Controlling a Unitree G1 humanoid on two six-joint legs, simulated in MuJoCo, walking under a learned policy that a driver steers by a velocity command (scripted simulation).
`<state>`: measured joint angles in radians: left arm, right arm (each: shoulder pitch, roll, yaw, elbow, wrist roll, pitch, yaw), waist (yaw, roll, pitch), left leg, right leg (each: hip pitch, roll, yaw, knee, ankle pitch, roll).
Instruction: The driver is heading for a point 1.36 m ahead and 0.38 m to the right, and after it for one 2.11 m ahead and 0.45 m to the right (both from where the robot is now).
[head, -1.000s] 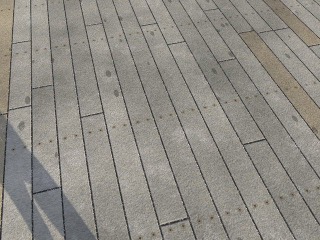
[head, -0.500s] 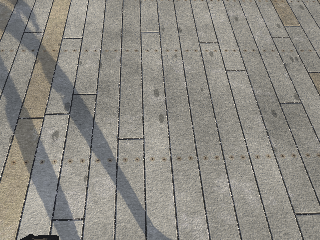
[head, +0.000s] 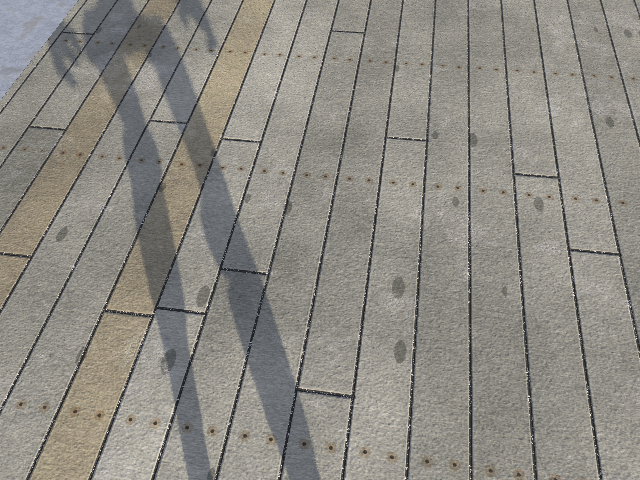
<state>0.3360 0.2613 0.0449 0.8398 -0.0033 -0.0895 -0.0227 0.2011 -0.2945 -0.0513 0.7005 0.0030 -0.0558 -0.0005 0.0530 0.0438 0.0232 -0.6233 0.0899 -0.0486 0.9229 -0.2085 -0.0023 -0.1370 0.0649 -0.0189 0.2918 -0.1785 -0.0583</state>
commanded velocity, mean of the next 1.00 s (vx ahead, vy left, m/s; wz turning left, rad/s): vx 0.22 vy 0.00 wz -0.45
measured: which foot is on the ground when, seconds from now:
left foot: up 0.00-0.20, down 0.22-0.68, up 0.70-1.00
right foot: down 0.00-0.24, up 0.26-0.66, down 0.68-1.00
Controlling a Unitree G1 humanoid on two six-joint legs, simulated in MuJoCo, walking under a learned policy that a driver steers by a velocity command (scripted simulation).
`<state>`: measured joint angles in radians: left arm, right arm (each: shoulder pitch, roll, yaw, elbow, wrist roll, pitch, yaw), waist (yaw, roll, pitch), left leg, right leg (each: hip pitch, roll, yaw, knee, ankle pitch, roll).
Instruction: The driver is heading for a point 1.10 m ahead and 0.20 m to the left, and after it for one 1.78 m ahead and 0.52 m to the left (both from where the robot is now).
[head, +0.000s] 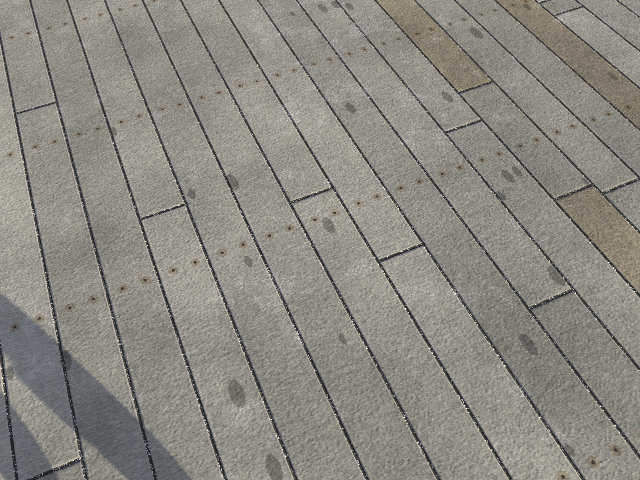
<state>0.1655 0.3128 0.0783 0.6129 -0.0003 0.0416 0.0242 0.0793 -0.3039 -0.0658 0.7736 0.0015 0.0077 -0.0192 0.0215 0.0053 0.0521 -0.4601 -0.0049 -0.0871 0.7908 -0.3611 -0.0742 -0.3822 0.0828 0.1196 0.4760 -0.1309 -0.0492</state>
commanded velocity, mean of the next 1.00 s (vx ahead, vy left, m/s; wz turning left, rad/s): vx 0.24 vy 0.00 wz -0.11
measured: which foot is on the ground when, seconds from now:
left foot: up 0.00-0.08, down 0.10-0.44, up 0.46-0.70, down 0.72-1.00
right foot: down 0.00-0.10, up 0.12-0.38, down 0.40-0.72, up 0.74-1.00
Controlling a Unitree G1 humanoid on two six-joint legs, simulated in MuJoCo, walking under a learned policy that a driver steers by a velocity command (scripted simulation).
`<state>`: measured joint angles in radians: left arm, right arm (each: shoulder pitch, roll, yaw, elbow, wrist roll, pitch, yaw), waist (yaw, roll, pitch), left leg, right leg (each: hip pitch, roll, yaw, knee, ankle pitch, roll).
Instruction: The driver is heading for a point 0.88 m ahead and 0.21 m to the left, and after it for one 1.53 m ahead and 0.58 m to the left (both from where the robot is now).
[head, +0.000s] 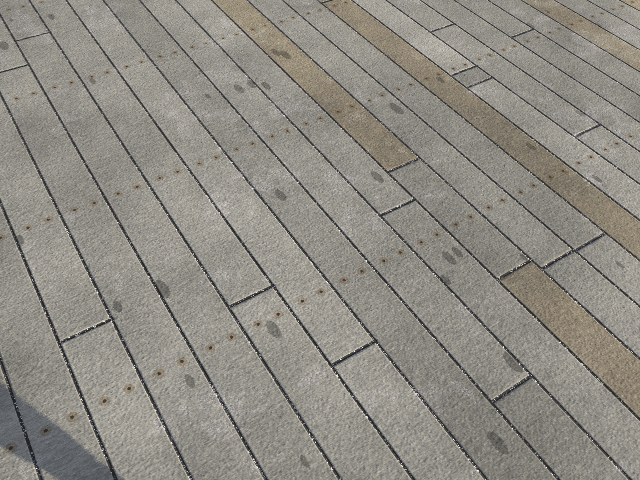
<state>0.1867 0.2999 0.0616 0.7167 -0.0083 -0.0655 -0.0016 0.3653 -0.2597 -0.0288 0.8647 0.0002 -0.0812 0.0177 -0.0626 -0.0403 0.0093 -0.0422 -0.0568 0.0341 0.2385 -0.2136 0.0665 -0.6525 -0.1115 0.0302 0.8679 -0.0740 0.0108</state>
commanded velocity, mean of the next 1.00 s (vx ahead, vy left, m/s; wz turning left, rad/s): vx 0.49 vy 0.00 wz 0.39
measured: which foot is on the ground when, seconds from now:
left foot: down 0.00-0.24, up 0.26-0.74, down 0.76-1.00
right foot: up 0.00-0.20, down 0.22-0.76, up 0.78-1.00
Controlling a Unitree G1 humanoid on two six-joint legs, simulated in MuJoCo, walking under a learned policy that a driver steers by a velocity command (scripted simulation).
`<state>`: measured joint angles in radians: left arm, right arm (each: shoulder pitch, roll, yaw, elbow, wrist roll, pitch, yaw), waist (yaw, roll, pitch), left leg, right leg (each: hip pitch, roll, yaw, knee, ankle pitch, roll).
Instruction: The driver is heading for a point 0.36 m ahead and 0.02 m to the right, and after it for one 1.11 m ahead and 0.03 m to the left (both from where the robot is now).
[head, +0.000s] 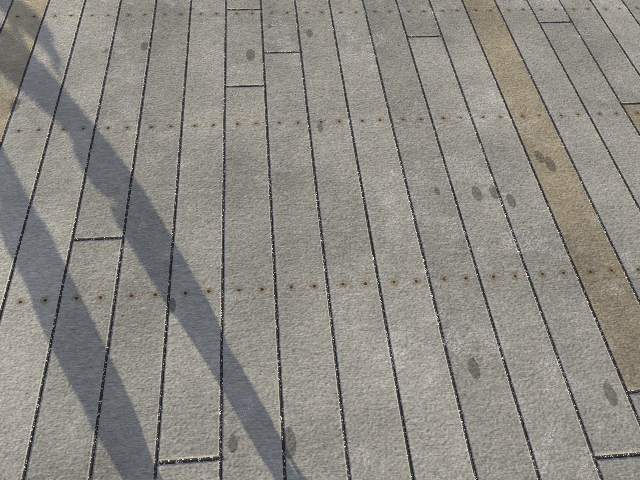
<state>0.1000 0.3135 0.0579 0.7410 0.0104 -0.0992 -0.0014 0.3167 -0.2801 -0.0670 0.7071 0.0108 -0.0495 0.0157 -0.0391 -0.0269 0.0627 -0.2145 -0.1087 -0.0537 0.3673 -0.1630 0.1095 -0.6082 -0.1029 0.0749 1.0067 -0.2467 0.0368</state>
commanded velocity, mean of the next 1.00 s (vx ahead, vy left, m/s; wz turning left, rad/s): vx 0.50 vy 0.00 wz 0.23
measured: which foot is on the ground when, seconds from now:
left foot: down 0.00-0.26, up 0.28-0.76, down 0.78-1.00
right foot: up 0.00-0.24, down 0.26-0.78, up 0.80-1.00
